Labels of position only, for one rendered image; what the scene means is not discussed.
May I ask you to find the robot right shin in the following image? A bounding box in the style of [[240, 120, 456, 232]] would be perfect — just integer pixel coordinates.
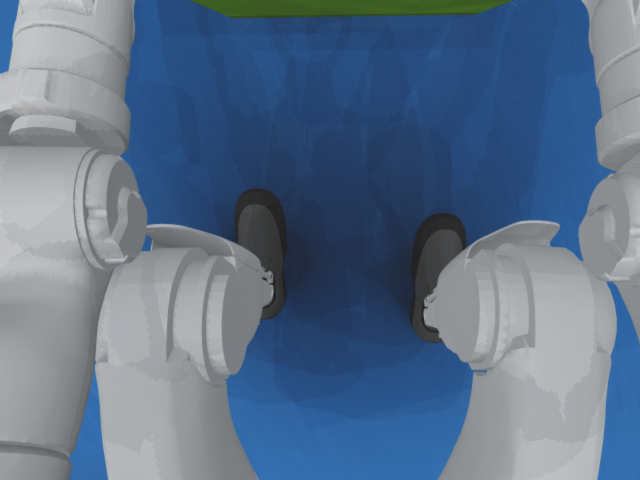
[[423, 220, 617, 356]]

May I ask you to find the robot left shin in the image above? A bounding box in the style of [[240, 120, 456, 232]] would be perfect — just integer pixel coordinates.
[[95, 224, 274, 363]]

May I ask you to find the left robot forearm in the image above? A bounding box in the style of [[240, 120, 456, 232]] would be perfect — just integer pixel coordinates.
[[0, 0, 135, 156]]

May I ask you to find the right robot forearm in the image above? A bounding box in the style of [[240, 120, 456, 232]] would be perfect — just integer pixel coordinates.
[[581, 0, 640, 171]]

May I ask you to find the robot right upper arm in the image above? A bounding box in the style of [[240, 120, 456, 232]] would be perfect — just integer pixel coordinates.
[[578, 164, 640, 344]]

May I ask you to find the robot left upper arm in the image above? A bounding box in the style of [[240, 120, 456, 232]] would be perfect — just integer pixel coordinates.
[[0, 146, 147, 480]]

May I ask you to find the robot shin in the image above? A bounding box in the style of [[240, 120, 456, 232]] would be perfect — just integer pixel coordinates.
[[423, 220, 617, 356], [95, 224, 274, 363]]

